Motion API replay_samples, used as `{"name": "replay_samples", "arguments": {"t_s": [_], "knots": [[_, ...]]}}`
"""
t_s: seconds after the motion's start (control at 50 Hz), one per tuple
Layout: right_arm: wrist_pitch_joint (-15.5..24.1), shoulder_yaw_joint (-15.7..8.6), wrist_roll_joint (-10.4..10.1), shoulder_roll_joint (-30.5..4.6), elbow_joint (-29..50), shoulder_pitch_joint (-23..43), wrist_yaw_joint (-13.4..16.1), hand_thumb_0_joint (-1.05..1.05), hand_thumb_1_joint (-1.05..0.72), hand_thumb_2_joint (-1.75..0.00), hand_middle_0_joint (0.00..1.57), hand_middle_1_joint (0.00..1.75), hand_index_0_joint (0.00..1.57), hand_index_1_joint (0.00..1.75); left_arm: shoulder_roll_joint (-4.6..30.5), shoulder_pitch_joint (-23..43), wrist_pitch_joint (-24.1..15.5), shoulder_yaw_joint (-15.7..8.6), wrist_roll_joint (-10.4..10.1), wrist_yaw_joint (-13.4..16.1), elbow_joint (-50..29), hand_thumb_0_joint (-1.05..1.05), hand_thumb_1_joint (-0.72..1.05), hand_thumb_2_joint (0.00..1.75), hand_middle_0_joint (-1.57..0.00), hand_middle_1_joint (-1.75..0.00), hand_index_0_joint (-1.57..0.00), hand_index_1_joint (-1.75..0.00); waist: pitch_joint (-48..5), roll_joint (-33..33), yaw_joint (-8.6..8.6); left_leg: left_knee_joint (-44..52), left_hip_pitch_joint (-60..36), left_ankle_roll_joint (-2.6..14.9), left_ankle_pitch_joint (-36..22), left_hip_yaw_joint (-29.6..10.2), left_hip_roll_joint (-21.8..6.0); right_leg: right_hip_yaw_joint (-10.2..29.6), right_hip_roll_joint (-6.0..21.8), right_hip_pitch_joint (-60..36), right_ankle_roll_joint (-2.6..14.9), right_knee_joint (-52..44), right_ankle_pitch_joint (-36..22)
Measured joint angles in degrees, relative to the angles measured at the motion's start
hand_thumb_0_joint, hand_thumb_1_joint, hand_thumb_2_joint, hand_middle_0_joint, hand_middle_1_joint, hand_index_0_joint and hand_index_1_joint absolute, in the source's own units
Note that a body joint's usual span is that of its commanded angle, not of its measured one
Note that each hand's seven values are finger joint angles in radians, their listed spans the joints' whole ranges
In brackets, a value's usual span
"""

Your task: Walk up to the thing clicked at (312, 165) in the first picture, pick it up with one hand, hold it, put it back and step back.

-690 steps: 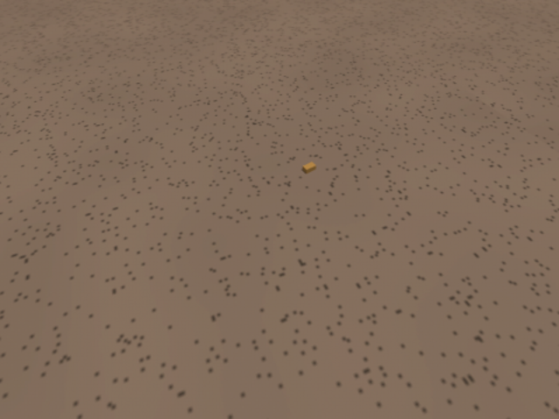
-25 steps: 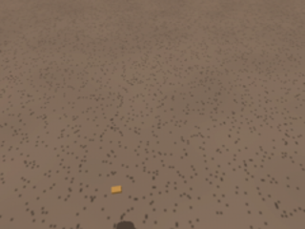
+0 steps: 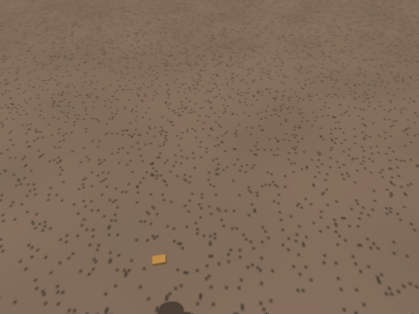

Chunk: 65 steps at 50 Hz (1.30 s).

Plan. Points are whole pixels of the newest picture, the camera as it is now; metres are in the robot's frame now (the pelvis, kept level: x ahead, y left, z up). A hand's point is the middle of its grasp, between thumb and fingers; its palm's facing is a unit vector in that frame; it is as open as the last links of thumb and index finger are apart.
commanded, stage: stand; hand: left
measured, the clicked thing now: (159, 260) +0.48 +0.25 -0.77
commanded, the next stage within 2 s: none
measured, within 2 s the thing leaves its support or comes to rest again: neither
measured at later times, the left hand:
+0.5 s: hand out of the picture +0.07 +0.26 -0.15, palm faces -0.02 -0.94 -0.35, open 7.4 cm
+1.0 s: hand out of the picture +0.07 +0.26 -0.15, palm faces -0.03 -0.94 -0.35, open 7.4 cm
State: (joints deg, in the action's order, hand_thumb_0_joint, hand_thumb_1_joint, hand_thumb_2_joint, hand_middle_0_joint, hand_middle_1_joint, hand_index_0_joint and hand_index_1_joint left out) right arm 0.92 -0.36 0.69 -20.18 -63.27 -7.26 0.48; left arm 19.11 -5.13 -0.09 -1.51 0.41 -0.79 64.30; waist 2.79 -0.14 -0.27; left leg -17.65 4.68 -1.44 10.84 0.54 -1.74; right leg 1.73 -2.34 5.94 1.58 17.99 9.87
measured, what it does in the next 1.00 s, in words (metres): stands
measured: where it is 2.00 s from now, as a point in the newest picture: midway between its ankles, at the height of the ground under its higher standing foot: outside the picture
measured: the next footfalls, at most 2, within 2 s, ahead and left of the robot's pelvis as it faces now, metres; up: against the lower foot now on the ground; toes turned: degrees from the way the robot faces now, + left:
none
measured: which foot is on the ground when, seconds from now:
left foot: down 0.00-1.00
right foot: down 0.00-1.00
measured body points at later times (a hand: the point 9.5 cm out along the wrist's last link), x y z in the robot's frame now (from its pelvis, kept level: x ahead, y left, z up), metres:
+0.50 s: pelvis +0.00 +0.00 +0.00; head +0.01 +0.00 +0.45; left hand +0.07 +0.31 -0.13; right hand +0.07 -0.30 -0.14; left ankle -0.01 +0.13 -0.75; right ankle +0.00 -0.10 -0.75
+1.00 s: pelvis +0.00 +0.01 +0.00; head +0.00 +0.00 +0.45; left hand +0.07 +0.31 -0.13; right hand +0.07 -0.29 -0.13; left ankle -0.01 +0.13 -0.75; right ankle +0.00 -0.10 -0.75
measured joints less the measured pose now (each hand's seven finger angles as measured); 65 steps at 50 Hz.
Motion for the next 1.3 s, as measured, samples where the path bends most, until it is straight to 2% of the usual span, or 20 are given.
{"name": "replay_samples", "arguments": {"t_s": [0.42,1.3], "knots": [[-0.7,0.2,-0.1,0.1,-1.1,0.4,-0.8,0.01,-0.91,-0.90,0.21,0.30,0.21,0.30,1.0,-1.3,-0.9,1.8,-0.1,0.7,0.2,0.00,0.90,0.90,-0.21,-0.29,-0.20,-0.30,0.0,-0.5,0.10,0.9,-0.2,0.30,-0.5,-0.1,0.4,-0.1,0.4,-0.2,-0.36,-0.7,-0.3],[-0.9,0.1,-0.2,0.1,-1.3,-0.2,-0.9,0.01,-0.91,-0.90,0.21,0.30,0.21,0.30,1.1,-2.2,-0.9,2.2,0.0,0.8,0.1,0.00,0.90,0.90,-0.21,-0.30,-0.20,-0.30,0.1,-0.2,0.07,0.6,0.1,0.58,-0.5,-0.2,0.8,-0.2,0.8,0.1,-0.60,-0.3,-0.2]]}}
